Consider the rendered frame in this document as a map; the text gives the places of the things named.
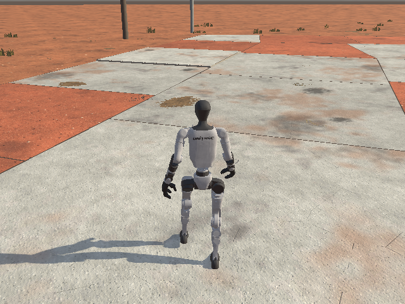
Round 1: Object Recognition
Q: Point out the robot right forearm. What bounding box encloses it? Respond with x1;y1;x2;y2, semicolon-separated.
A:
226;152;235;171

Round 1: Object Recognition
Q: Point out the right robot hand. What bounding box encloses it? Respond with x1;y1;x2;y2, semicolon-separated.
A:
220;167;235;179

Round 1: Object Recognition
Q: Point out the left robot thigh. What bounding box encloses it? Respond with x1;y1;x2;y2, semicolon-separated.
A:
181;176;194;210

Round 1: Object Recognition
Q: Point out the left robot upper arm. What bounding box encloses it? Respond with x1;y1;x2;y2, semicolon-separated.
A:
173;127;190;164

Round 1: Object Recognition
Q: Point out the left robot hand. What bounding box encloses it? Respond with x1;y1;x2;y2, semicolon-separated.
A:
162;181;177;199

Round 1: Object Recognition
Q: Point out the robot left forearm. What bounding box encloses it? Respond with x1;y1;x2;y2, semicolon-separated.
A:
164;154;178;184

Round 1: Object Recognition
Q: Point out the right robot upper arm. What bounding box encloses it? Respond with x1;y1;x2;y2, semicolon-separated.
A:
215;127;233;161

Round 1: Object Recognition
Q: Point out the humanoid robot torso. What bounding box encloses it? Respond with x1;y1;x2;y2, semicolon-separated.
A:
188;125;218;190

